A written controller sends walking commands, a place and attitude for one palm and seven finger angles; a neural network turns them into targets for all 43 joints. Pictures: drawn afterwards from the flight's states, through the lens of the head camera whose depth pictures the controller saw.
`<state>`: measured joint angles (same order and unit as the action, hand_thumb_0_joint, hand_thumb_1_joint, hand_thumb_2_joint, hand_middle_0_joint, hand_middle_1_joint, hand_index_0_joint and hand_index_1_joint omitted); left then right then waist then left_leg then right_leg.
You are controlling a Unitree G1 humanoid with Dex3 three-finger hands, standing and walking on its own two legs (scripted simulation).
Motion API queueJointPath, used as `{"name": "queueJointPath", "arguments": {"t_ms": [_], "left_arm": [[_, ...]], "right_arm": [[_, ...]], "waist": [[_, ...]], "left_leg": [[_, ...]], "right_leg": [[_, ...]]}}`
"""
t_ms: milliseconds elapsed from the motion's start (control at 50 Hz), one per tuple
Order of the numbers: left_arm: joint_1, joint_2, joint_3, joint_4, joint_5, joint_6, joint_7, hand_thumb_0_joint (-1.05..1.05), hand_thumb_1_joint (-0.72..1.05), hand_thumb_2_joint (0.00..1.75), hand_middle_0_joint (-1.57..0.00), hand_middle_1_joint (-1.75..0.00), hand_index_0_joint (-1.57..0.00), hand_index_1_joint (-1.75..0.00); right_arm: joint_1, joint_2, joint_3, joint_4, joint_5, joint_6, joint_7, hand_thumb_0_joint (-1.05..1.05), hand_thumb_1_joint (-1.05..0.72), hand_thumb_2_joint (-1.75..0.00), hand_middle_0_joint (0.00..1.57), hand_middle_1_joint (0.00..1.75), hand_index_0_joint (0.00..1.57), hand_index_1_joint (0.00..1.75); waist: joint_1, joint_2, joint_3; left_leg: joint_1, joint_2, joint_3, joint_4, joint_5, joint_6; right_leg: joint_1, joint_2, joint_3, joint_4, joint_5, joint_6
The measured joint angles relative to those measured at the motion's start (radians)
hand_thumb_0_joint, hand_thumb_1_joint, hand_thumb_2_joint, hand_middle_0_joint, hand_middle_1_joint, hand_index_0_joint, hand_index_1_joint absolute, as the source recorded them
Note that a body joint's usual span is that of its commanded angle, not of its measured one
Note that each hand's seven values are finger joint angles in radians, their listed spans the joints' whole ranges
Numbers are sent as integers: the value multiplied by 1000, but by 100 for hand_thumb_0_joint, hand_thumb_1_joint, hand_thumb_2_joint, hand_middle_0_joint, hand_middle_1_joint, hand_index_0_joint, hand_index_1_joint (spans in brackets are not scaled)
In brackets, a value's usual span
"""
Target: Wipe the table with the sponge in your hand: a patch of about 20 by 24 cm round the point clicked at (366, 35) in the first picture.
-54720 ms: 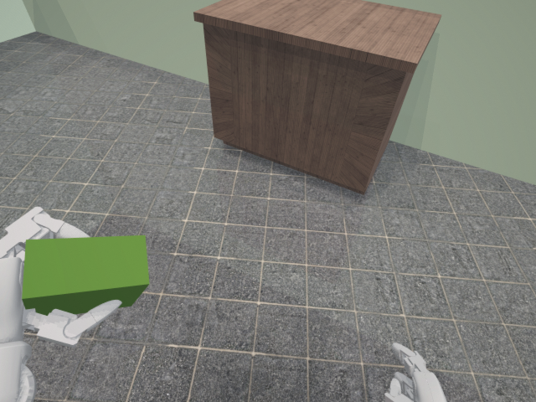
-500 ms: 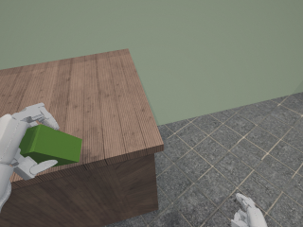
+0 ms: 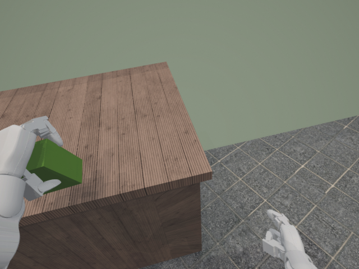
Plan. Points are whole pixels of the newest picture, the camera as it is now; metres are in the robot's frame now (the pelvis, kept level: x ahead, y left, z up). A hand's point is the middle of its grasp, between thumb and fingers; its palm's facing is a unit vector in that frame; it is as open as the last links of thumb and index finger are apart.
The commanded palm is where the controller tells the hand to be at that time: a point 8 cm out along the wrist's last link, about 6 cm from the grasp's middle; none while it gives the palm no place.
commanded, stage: turn the palm down, sponge in hand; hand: left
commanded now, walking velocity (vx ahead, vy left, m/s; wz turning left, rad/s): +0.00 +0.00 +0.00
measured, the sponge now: (46, 172) +0.23 +0.31 +0.14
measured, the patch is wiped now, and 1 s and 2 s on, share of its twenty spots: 1.00 1.00 1.00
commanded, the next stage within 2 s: move the sponge above the wiping area in 0.88 s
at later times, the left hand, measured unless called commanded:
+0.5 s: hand (29, 174) +0.20 +0.30 +0.18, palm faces +0.21 -0.09 -0.97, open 9.7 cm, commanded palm +0.16 +0.28 +0.26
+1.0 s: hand (59, 178) +0.21 +0.25 +0.17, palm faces +0.09 -0.07 -0.99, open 9.7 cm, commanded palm +0.17 +0.27 +0.25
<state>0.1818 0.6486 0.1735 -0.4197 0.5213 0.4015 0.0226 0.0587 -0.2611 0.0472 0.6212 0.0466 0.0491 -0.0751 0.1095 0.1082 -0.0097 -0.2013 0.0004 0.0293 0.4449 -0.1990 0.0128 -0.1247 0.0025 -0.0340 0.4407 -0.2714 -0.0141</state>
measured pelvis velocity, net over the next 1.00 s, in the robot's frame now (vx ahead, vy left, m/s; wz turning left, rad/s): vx -0.02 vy -0.02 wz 0.00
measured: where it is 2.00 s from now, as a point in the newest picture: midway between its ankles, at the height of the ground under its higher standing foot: outside the picture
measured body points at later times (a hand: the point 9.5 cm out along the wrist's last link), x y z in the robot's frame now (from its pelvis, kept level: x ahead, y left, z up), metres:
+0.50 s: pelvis -0.03 +0.00 +0.00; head -0.04 -0.05 +0.45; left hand +0.19 +0.30 +0.24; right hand +0.24 -0.18 -0.08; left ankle +0.03 +0.11 -0.74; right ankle -0.02 -0.11 -0.74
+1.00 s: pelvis -0.02 -0.02 +0.00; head -0.04 -0.08 +0.45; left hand +0.20 +0.25 +0.22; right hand +0.24 -0.21 -0.08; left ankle +0.03 +0.11 -0.74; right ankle -0.02 -0.11 -0.74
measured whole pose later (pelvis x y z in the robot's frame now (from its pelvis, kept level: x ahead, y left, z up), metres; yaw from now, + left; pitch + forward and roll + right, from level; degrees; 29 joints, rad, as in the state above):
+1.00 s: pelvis -0.02 -0.02 +0.00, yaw +0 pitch -5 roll +0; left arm 0.13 0.62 0.01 -0.36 0.76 0.37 -0.13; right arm 0.01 -0.29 0.04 0.65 0.04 0.06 -0.05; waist 0.13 0.15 0.02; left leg -0.15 0.01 0.02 0.38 -0.14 0.00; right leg -0.10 0.02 -0.04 0.42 -0.24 -0.04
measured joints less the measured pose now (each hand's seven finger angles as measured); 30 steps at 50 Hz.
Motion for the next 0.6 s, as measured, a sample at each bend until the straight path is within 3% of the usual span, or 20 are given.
{"name": "queueJointPath", "arguments": {"t_ms": [40, 100, 180, 280, 360, 440, 520, 600], "left_arm": [[-24, -8, -16, 21, 28, 45, -26, -1, -50, 110, -74, -135, -79, -136], [-38, -20, -63, 18, 73, 66, -79, -1, -50, 110, -74, -135, -79, -136], [-32, -20, -126, -22, 119, 9, -126, -1, -50, 110, -74, -135, -79, -136], [-37, 23, -126, -33, 156, -67, -104, -1, -50, 110, -74, -135, -79, -135], [-87, 22, -90, 27, 171, -35, -73, -1, -51, 110, -74, -135, -79, -135], [-108, -11, -76, 68, 192, 17, -84, -1, -50, 110, -74, -135, -79, -136], [-79, -44, -121, 54, 221, 21, -113, -1, -50, 110, -74, -136, -79, -136], [-56, -38, -182, 38, 250, -26, -137, -1, -50, 110, -74, -135, -79, -136]], "right_arm": [[-11, -7, 7, 2, 4, 3, -2, 1, -90, -90, 20, 29, 20, 30], [-24, -16, 13, 1, 4, 1, -8, 1, -90, -90, 20, 29, 20, 30], [-42, -13, 15, 4, -6, -6, -10, 1, -90, -90, 20, 29, 20, 30], [-51, 6, 15, 20, -14, 0, 7, 1, -90, -90, 20, 29, 20, 30], [-57, 10, 16, 38, -6, 14, 21, 1, -90, -90, 20, 29, 20, 30], [-61, 0, 20, 40, 2, 20, 23, 1, -90, -90, 20, 29, 20, 30], [-63, -11, 16, 33, 2, 10, 18, 1, -90, -90, 20, 29, 20, 30], [-65, -14, 10, 35, -11, 2, 16, 1, -90, -90, 20, 29, 20, 30]], "waist": [[2, 8, 6], [6, 18, 17], [11, 19, 32], [24, 12, 31], [33, 20, 26], [32, 31, 25], [28, 37, 30], [30, 33, 37]], "left_leg": [[7, -4, 0, -13, 12, 4], [14, -11, -2, -32, 29, 11], [20, -18, -2, -49, 47, 17], [29, -13, 0, -54, 54, 13], [36, -8, -4, -57, 58, 8], [38, -9, -9, -66, 68, 7], [36, -9, -11, -71, 75, 7], [39, -7, -10, -68, 74, 4]], "right_leg": [[7, -3, -1, -12, 11, 3], [13, -10, -3, -24, 24, 9], [14, -16, -3, -30, 36, 12], [22, -11, -1, -37, 44, 8], [32, -6, -4, -43, 50, 4], [32, -6, -9, -47, 55, 2], [27, -7, -11, -44, 56, 1], [26, -4, -10, -33, 51, -4]]}}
